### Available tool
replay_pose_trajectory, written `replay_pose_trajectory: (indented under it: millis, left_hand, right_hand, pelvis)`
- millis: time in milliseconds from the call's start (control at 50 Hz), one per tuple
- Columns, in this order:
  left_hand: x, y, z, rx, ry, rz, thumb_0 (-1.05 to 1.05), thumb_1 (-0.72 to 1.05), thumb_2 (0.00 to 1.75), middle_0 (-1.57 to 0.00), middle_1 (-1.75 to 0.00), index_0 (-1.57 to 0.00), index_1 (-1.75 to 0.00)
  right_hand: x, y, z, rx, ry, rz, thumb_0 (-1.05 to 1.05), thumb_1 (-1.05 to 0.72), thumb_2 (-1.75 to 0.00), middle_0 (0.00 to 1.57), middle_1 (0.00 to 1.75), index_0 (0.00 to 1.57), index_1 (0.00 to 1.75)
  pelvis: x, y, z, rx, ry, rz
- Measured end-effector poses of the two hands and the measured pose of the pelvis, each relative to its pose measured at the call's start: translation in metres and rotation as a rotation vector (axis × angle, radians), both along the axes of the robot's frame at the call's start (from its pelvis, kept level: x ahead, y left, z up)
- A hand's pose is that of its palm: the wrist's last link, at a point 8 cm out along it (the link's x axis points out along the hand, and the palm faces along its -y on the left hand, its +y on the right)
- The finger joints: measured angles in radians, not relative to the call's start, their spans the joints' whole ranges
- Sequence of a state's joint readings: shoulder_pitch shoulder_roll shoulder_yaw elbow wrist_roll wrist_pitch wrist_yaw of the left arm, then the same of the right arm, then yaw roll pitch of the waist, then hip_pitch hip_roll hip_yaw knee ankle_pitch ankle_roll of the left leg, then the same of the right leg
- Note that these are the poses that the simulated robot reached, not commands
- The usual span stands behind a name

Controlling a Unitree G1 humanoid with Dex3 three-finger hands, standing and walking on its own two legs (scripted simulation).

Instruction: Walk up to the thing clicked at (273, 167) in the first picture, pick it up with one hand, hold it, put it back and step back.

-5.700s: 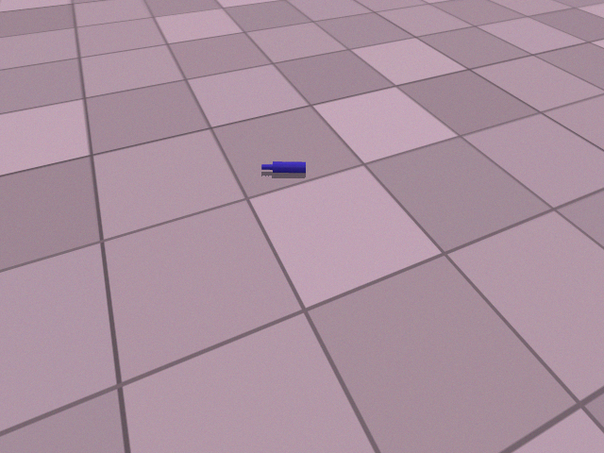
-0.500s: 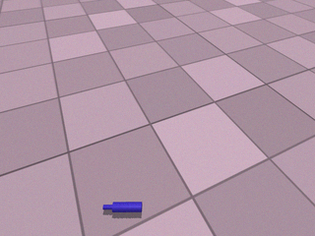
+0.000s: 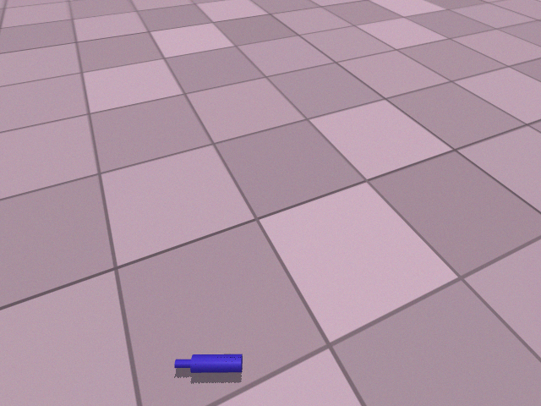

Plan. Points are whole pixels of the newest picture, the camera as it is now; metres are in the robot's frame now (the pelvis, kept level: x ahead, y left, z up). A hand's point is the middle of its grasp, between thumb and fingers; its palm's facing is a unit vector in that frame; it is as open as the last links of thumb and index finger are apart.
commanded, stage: walk up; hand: left
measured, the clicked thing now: (208, 363) +0.41 +0.22 -0.75
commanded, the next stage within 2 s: stand in 0.22 s
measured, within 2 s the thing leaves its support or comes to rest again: neither
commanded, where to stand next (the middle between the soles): +0.02 +0.00 m, yaw -1 degrees
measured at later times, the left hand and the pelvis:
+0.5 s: hand out of the picture +0.08 +0.25 -0.15, palm faces -0.02 -0.94 -0.35, open 7.4 cm; pelvis -0.01 +0.00 +0.00, yaw +0 degrees
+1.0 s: hand out of the picture +0.03 +0.25 -0.16, palm faces -0.02 -0.94 -0.34, open 7.4 cm; pelvis -0.03 -0.01 +0.00, yaw +0 degrees
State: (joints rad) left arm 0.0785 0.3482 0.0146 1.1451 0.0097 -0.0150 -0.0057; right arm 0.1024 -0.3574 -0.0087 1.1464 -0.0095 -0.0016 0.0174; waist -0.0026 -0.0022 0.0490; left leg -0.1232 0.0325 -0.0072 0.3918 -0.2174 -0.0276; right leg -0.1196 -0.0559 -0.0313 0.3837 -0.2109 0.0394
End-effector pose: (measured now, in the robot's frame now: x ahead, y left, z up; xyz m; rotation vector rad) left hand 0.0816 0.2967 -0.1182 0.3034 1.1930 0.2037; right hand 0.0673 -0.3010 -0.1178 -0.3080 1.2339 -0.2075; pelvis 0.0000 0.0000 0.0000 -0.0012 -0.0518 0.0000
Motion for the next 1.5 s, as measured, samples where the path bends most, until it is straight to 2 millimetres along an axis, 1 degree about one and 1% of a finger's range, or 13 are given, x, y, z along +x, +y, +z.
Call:
replay_pose_trajectory:
  millis: [100, 200, 300, 480, 580, 700, 860, 1000, 1120, 1380, 1500]
  left_hand:
    - [0.005, 0.000, 0.001, -0.002, -0.010, -0.007, 0.01, 0.91, 0.90, -0.20, -0.30, -0.20, -0.30]
    - [0.005, 0.002, 0.001, 0.002, -0.004, -0.009, 0.01, 0.91, 0.90, -0.20, -0.30, -0.20, -0.30]
    - [0.001, 0.003, 0.002, 0.007, 0.016, -0.006, 0.01, 0.91, 0.90, -0.20, -0.30, -0.20, -0.30]
    - [-0.009, 0.002, 0.004, 0.012, 0.024, -0.006, 0.01, 0.91, 0.90, -0.20, -0.30, -0.20, -0.30]
    - [-0.016, -0.001, 0.005, 0.011, 0.016, -0.006, 0.01, 0.91, 0.90, -0.20, -0.30, -0.20, -0.30]
    - [-0.027, -0.003, 0.004, 0.007, 0.018, -0.002, 0.01, 0.91, 0.90, -0.20, -0.30, -0.20, -0.30]
    - [-0.045, -0.002, 0.000, 0.004, 0.048, 0.005, 0.01, 0.91, 0.90, -0.20, -0.30, -0.20, -0.30]
    - [-0.053, -0.001, -0.001, 0.004, 0.074, 0.008, 0.01, 0.91, 0.90, -0.20, -0.30, -0.20, -0.30]
    - [-0.051, -0.002, 0.000, 0.007, 0.074, 0.006, 0.01, 0.91, 0.90, -0.20, -0.30, -0.20, -0.30]
    - [-0.030, -0.005, 0.003, 0.008, 0.029, -0.008, 0.01, 0.91, 0.90, -0.20, -0.30, -0.20, -0.30]
    - [-0.024, -0.006, 0.003, 0.007, 0.022, -0.011, 0.01, 0.91, 0.90, -0.20, -0.30, -0.20, -0.30]
  right_hand:
    - [-0.001, 0.000, 0.001, -0.005, -0.006, -0.006, 0.00, -0.90, -0.89, 0.20, 0.29, 0.20, 0.30]
    - [-0.002, 0.001, 0.001, -0.004, -0.003, -0.004, 0.00, -0.90, -0.89, 0.20, 0.29, 0.20, 0.30]
    - [0.000, 0.003, 0.001, 0.000, 0.001, -0.001, 0.00, -0.90, -0.89, 0.20, 0.29, 0.20, 0.30]
    - [0.005, 0.004, 0.001, 0.009, -0.022, 0.014, 0.00, -0.90, -0.89, 0.20, 0.29, 0.20, 0.30]
    - [0.005, 0.003, 0.003, 0.013, -0.039, 0.019, 0.00, -0.90, -0.89, 0.20, 0.29, 0.20, 0.30]
    - [-0.006, 0.000, 0.003, 0.012, -0.034, 0.019, 0.00, -0.90, -0.89, 0.20, 0.29, 0.20, 0.30]
    - [-0.028, -0.004, 0.002, 0.007, 0.007, 0.004, 0.00, -0.90, -0.89, 0.20, 0.29, 0.20, 0.30]
    - [-0.042, -0.006, -0.001, 0.004, 0.047, -0.005, 0.00, -0.90, -0.89, 0.20, 0.29, 0.20, 0.30]
    - [-0.040, -0.005, -0.003, 0.009, 0.045, -0.003, 0.00, -0.90, -0.89, 0.20, 0.29, 0.20, 0.30]
    - [-0.020, -0.004, -0.001, 0.012, 0.007, 0.015, 0.00, -0.90, -0.89, 0.20, 0.29, 0.20, 0.30]
    - [-0.014, -0.005, 0.001, 0.007, 0.000, 0.020, 0.00, -0.90, -0.89, 0.20, 0.29, 0.20, 0.30]
  pelvis:
    - [0.000, 0.001, 0.000, 0.000, -0.001, -0.002]
    - [0.000, 0.002, 0.000, -0.001, 0.002, -0.004]
    - [-0.001, 0.002, 0.002, 0.001, 0.007, -0.005]
    - [-0.010, -0.001, 0.003, 0.002, 0.001, -0.005]
    - [-0.015, -0.002, 0.003, 0.001, -0.005, -0.004]
    - [-0.021, -0.004, 0.003, 0.001, -0.009, -0.002]
    - [-0.027, -0.006, 0.003, 0.000, -0.006, -0.002]
    - [-0.027, -0.006, 0.002, 0.002, 0.000, -0.002]
    - [-0.025, -0.006, 0.002, 0.003, 0.001, -0.002]
    - [-0.019, -0.008, 0.002, 0.002, 0.004, -0.001]
    - [-0.016, -0.008, 0.002, 0.002, 0.005, -0.002]
